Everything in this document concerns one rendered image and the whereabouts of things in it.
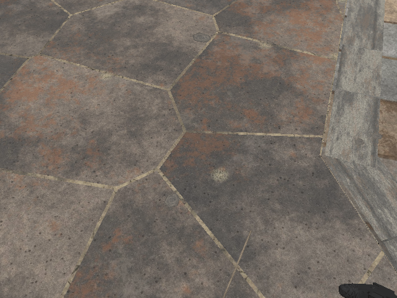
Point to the right robot hand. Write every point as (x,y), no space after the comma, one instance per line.
(365,291)

